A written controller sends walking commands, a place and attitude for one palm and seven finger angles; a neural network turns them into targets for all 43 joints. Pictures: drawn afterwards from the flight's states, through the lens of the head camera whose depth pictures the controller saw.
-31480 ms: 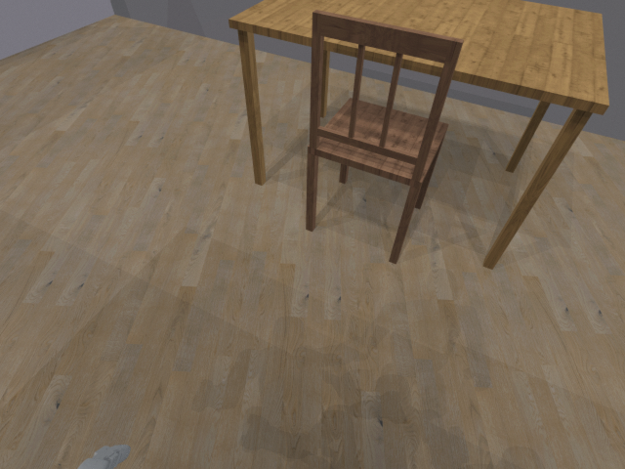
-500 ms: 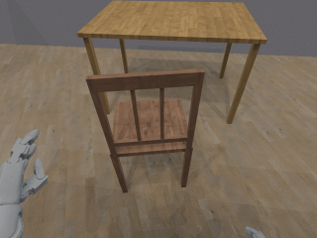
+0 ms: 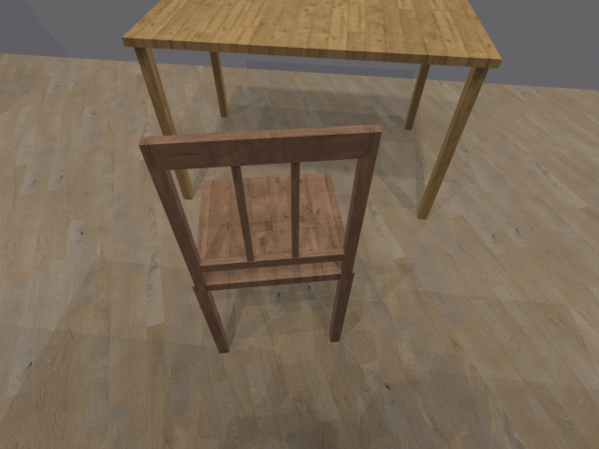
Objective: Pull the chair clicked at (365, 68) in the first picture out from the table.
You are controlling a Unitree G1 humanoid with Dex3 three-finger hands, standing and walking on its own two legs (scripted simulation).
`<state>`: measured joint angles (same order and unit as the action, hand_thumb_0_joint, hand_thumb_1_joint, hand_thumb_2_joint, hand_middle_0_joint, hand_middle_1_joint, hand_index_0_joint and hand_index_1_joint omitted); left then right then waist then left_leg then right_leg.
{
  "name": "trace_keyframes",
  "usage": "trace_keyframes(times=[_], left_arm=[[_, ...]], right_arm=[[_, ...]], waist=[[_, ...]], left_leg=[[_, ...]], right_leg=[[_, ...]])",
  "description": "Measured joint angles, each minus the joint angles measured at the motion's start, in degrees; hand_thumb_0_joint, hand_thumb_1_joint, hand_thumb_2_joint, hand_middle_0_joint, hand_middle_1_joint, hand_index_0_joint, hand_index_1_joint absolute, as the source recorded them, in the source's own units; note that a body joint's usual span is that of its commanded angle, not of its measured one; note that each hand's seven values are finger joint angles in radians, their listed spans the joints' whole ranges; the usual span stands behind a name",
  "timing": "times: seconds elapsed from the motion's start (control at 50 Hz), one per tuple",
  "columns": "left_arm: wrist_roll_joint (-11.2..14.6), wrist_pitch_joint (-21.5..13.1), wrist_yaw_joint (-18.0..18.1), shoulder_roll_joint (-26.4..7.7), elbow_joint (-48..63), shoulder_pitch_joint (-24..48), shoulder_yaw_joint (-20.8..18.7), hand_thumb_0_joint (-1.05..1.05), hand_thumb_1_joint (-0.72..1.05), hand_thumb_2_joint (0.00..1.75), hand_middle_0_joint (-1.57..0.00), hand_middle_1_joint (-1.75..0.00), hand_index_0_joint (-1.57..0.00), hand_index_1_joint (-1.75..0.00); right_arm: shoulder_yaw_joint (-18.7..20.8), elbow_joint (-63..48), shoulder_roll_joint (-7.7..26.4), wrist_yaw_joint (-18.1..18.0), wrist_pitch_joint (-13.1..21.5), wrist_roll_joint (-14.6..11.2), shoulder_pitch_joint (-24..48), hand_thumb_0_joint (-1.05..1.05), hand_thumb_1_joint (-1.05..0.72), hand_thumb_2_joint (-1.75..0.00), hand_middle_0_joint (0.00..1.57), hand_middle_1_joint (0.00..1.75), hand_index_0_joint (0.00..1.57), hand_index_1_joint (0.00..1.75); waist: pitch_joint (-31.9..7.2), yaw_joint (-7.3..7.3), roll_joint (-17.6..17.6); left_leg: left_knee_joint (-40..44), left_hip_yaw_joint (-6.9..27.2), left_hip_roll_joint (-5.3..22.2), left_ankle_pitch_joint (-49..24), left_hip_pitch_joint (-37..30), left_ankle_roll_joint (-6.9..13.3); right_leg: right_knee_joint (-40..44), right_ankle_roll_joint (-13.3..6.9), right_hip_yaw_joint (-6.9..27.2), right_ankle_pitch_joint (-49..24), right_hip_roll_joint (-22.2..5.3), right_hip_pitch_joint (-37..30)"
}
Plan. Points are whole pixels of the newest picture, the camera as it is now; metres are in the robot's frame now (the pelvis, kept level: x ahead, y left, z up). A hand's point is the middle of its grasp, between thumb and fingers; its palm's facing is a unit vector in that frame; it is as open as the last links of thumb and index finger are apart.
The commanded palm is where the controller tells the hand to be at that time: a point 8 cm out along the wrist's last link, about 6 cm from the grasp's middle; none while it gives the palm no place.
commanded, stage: let the arm hang, fingers relaxed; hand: left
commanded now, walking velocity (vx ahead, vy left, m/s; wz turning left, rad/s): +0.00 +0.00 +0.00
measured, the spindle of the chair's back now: (244, 217) +0.57 +0.15 -0.09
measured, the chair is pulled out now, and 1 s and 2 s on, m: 0.52 0.52 0.52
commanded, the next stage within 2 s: look to check the result in 0.52 s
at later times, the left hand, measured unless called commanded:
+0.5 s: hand out of the picture +0.00 +0.15 -0.17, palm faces +0.01 -0.99 -0.17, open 7.3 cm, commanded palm none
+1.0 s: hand out of the picture +0.01 +0.16 -0.17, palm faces +0.01 -0.98 -0.18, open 7.3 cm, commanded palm none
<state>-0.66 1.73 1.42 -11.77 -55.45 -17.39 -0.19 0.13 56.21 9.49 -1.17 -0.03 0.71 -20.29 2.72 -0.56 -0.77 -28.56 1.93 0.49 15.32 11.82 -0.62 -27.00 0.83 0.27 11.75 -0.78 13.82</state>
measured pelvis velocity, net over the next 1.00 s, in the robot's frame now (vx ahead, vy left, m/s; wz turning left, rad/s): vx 0.00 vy -0.01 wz -0.01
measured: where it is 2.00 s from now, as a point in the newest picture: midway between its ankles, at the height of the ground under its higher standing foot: outside the picture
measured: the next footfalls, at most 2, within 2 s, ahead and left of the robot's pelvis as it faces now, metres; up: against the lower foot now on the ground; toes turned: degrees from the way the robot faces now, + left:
none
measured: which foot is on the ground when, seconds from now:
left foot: down 0.00-1.00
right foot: down 0.00-1.00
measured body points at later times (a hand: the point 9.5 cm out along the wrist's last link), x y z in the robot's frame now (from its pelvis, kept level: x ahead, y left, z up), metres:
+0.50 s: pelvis +0.00 -0.01 +0.00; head +0.01 -0.01 +0.45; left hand +0.00 +0.21 -0.16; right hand -0.03 -0.22 -0.16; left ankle +0.00 +0.13 -0.74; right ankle +0.03 -0.13 -0.74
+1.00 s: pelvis +0.00 -0.01 +0.00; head +0.02 -0.01 +0.45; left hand +0.01 +0.21 -0.16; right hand -0.02 -0.21 -0.16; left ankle +0.00 +0.13 -0.74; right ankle +0.03 -0.13 -0.74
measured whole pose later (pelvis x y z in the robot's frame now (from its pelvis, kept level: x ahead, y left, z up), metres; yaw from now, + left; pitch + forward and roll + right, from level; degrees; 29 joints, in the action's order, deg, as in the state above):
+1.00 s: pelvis +0.00 -0.01 +0.00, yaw -1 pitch -1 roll +0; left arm -0.7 0.7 2.0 -7.9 -60.4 -17.4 0.1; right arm -0.1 61.0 6.1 -1.8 0.6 0.5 -19.6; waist 3.3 -0.3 -0.1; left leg -27.3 1.3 1.2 15.2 10.8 -1.2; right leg -26.9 0.2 0.9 11.9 -0.1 13.7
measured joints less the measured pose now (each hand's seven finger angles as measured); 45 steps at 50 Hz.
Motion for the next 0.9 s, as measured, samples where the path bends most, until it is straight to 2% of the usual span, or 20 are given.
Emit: trace_keyframes(times=[0.14,0.28,0.9], left_arm=[[0.1,-0.4,0.2,1.4,-2.2,-0.4,0.5,0.00,0.91,0.90,-0.20,-0.30,-0.20,-0.30],[-0.1,-0.6,0.5,3.5,-3.5,-0.5,1.0,0.01,0.92,0.90,-0.20,-0.30,-0.20,-0.30],[0.0,-1.0,0.6,3.9,-5.0,0.1,0.3,0.01,0.92,0.90,-0.20,-0.30,-0.20,-0.30]], right_arm=[[-0.5,2.0,-1.3,0.1,0.0,0.0,0.6,0.01,-0.92,-0.90,0.20,0.30,0.20,0.30],[-0.5,3.3,-1.8,0.0,0.2,-0.1,0.7,0.01,-0.92,-0.90,0.20,0.30,0.20,0.30],[-0.3,4.8,-3.5,-0.6,0.7,-0.2,0.3,0.01,-0.91,-0.90,0.20,0.30,0.20,0.30]], waist=[[-0.4,0.41,-0.9],[-0.3,0.36,0.0],[0.6,0.20,0.5]], left_leg=[[1.1,-0.4,0.0,-0.4,-0.8,-0.2],[1.2,-0.6,0.4,-0.5,-0.9,-0.4],[1.3,-0.6,0.7,-0.3,-0.8,-0.6]], right_leg=[[-0.1,-0.2,0.4,0.1,0.0,-0.1],[-0.2,-0.5,0.6,0.1,0.4,0.0],[0.1,-0.7,0.6,0.1,0.7,0.1]])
